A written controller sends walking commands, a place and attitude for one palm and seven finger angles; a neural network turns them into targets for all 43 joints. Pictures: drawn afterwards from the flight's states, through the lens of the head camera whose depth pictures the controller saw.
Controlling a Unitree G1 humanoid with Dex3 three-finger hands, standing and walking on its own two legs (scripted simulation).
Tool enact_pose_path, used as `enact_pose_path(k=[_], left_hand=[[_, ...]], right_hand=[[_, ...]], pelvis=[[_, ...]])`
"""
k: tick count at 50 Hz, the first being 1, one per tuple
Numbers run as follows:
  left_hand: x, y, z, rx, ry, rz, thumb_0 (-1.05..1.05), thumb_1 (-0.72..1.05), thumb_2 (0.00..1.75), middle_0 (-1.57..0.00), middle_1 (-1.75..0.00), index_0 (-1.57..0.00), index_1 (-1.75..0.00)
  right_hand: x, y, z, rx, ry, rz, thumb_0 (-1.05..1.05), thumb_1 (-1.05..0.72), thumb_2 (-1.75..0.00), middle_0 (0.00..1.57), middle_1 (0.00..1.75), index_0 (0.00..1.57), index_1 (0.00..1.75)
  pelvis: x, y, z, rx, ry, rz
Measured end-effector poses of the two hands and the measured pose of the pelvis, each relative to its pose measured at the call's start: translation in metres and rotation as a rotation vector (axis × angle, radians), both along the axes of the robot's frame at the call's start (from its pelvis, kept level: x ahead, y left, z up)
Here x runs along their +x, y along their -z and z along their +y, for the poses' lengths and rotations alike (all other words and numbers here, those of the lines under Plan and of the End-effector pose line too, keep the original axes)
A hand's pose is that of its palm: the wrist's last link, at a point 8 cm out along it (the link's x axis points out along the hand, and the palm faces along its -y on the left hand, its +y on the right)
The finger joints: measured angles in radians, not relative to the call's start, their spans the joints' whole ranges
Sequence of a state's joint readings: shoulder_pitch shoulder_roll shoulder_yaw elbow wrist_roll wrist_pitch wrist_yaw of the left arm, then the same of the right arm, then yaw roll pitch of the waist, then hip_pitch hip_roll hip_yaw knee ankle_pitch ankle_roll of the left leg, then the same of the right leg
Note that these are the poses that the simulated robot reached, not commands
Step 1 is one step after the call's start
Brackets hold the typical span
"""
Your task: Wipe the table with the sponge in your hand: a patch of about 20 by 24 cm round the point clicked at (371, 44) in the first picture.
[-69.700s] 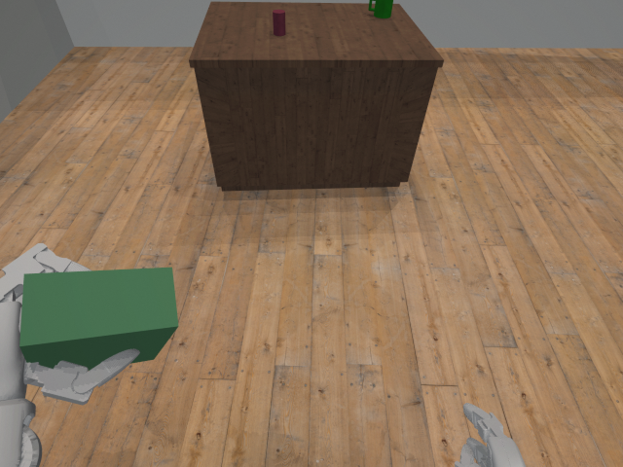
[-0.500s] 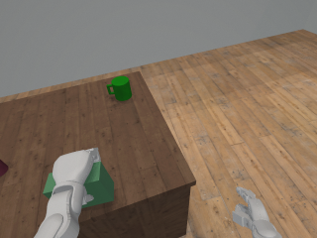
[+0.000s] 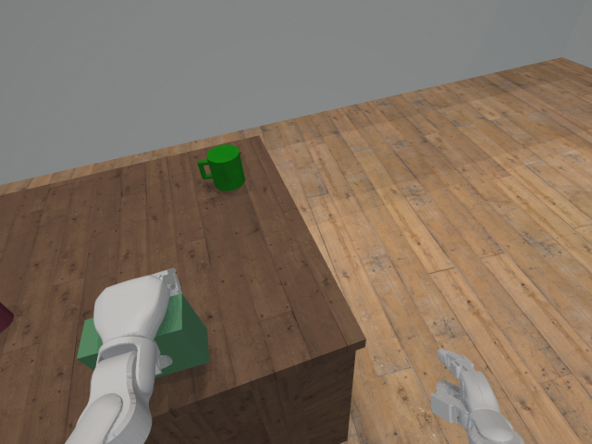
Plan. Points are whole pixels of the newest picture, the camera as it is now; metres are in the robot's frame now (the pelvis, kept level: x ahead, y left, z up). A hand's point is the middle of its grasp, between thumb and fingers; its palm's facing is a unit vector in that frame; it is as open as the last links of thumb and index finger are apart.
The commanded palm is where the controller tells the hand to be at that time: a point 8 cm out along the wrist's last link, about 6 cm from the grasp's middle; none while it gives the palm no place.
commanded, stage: lower the sponge onto the table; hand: left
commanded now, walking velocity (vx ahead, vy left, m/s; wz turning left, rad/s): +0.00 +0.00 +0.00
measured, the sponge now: (155, 347) +0.24 +0.26 -0.01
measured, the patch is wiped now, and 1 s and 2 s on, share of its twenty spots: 0.00 0.05 0.35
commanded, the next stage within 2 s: wipe forward along the first lane in 0.24 s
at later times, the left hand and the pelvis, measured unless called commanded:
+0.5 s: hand (149, 335) +0.24 +0.27 +0.02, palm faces -0.06 -0.10 -0.99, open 9.7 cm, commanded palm +0.22 +0.27 +0.08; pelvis +0.00 +0.00 +0.00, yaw +1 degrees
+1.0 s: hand (146, 310) +0.28 +0.29 +0.01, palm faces -0.09 -0.04 -1.00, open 9.7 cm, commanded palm +0.27 +0.29 +0.06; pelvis -0.01 +0.00 -0.01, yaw +2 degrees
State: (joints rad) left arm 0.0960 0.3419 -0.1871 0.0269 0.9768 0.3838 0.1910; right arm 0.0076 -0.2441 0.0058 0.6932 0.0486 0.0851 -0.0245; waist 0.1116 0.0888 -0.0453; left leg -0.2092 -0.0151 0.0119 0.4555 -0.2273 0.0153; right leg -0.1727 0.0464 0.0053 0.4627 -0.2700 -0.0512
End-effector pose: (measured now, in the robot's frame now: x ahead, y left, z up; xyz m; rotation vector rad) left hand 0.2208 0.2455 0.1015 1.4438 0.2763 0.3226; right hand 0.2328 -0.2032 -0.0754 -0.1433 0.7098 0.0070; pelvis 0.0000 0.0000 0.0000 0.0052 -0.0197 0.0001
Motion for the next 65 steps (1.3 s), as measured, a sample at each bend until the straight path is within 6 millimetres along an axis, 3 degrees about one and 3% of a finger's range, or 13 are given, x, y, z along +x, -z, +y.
enact_pose_path(k=[7, 10, 15, 36, 57, 65], left_hand=[[-0.010, 0.021, 0.018, -0.046, -0.166, 0.121, 0.00, -0.51, 1.06, -0.79, -1.41, -0.79, -1.41], [-0.013, 0.030, 0.015, -0.045, -0.128, 0.168, 0.00, -0.51, 1.06, -0.79, -1.41, -0.79, -1.41], [-0.011, 0.023, 0.009, -0.021, -0.032, 0.120, 0.00, -0.52, 1.06, -0.79, -1.41, -0.80, -1.41], [0.024, 0.032, 0.035, 0.015, -0.096, 0.150, 0.00, -0.53, 1.07, -0.80, -1.41, -0.80, -1.41], [0.059, 0.035, 0.044, 0.056, -0.078, 0.148, 0.00, -0.56, 1.08, -0.82, -1.40, -0.83, -1.40], [0.077, 0.035, 0.051, 0.071, -0.069, 0.171, 0.00, -0.57, 1.09, -0.83, -1.39, -0.84, -1.39]], right_hand=[[-0.002, 0.003, -0.004, 0.013, 0.003, 0.033, 0.01, -0.90, -0.89, 0.20, 0.30, 0.20, 0.30], [-0.001, 0.002, -0.007, -0.015, 0.000, 0.028, 0.01, -0.90, -0.89, 0.20, 0.30, 0.20, 0.30], [-0.001, 0.002, -0.012, -0.042, 0.007, 0.011, 0.01, -0.90, -0.89, 0.20, 0.30, 0.20, 0.30], [-0.032, 0.019, -0.028, -0.053, 0.080, 0.106, 0.01, -0.90, -0.89, 0.20, 0.30, 0.20, 0.30], [-0.065, 0.041, -0.030, -0.055, 0.112, 0.216, 0.01, -0.90, -0.89, 0.20, 0.30, 0.20, 0.30], [-0.080, 0.045, -0.039, -0.076, 0.128, 0.248, 0.01, -0.90, -0.89, 0.20, 0.30, 0.20, 0.30]], pelvis=[[0.000, 0.000, -0.002, 0.003, -0.011, 0.003], [0.000, 0.000, -0.003, 0.001, -0.019, 0.004], [0.000, 0.001, -0.003, -0.002, -0.020, 0.005], [-0.001, 0.003, -0.004, -0.002, -0.018, 0.044], [-0.008, 0.008, -0.001, -0.007, -0.033, 0.103], [-0.013, 0.011, -0.003, -0.011, -0.038, 0.127]])
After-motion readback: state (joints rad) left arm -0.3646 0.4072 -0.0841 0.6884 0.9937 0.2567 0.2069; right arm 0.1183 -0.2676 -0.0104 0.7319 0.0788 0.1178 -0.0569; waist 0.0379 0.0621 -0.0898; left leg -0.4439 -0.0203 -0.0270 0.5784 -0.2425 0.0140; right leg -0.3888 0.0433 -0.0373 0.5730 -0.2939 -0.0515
